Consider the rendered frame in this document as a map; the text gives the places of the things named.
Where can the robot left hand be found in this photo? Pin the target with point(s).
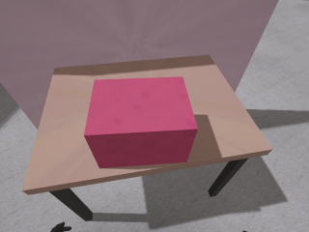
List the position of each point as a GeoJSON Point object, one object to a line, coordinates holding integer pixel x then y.
{"type": "Point", "coordinates": [60, 228]}

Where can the table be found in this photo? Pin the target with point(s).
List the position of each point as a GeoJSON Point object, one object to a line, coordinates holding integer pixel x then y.
{"type": "Point", "coordinates": [62, 159]}

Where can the carton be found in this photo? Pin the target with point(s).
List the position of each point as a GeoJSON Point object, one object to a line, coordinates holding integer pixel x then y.
{"type": "Point", "coordinates": [140, 121]}

